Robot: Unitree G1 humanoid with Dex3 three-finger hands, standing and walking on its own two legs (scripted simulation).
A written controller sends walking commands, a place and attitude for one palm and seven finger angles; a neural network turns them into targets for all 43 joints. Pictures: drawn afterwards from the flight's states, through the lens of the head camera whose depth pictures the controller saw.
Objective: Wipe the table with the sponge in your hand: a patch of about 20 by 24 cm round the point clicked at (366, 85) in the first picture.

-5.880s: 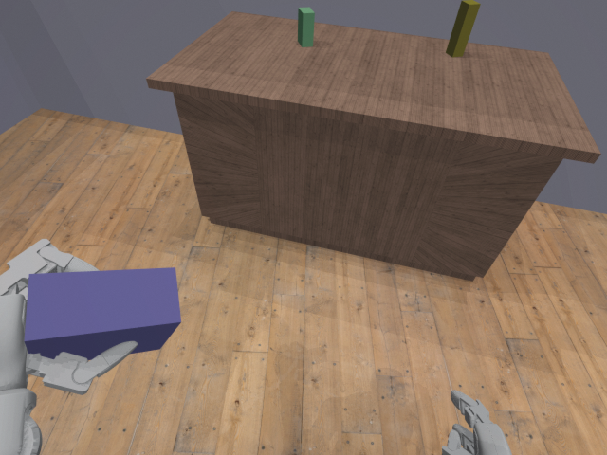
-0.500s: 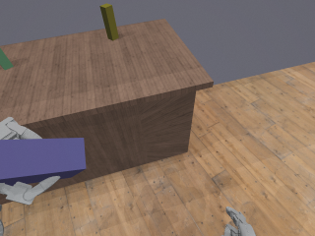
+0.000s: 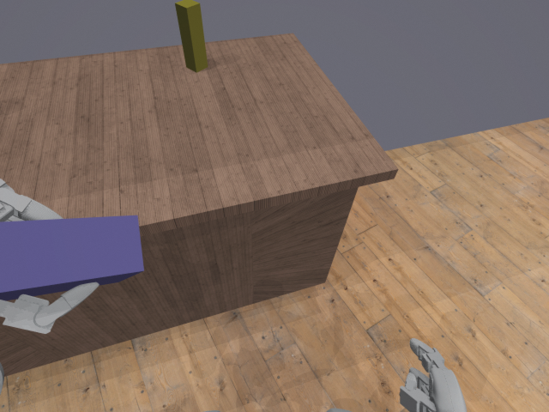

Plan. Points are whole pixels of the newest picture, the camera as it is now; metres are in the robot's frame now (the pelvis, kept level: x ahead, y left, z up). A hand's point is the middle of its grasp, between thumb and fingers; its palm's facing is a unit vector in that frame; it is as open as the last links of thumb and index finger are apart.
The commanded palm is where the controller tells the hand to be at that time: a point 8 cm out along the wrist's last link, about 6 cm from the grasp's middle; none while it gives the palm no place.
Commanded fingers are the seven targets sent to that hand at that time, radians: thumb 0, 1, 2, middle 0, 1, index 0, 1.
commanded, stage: take the last steps up to it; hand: left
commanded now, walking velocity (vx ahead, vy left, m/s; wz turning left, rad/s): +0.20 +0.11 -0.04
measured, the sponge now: (86, 256) +0.24 +0.22 +0.16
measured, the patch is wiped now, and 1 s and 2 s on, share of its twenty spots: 0.00 0.00 0.00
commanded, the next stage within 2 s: come to a stop and stand still in 0.42 s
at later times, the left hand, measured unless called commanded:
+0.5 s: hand (104, 214) +0.29 +0.21 +0.17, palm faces +0.33 -0.81 -0.48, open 9.7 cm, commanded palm +0.23 +0.27 +0.19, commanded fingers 0.00 0.10 1.30 -1.20 -1.60 -1.20 -1.60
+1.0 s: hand (60, 208) +0.28 +0.25 +0.19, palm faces +0.36 -0.85 -0.40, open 9.7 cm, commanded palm +0.23 +0.31 +0.19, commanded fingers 0.00 0.10 1.30 -1.20 -1.60 -1.20 -1.60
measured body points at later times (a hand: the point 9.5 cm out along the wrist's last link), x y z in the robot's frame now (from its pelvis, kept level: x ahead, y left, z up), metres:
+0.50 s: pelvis +0.07 -0.01 +0.02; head +0.10 -0.04 +0.46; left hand +0.27 +0.26 +0.20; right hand +0.22 -0.27 -0.09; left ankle +0.08 +0.17 -0.64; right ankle +0.07 -0.06 -0.73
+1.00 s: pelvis +0.06 +0.03 +0.00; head +0.08 +0.03 +0.45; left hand +0.26 +0.30 +0.21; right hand +0.24 -0.16 -0.09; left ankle +0.14 +0.15 -0.73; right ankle +0.07 -0.07 -0.73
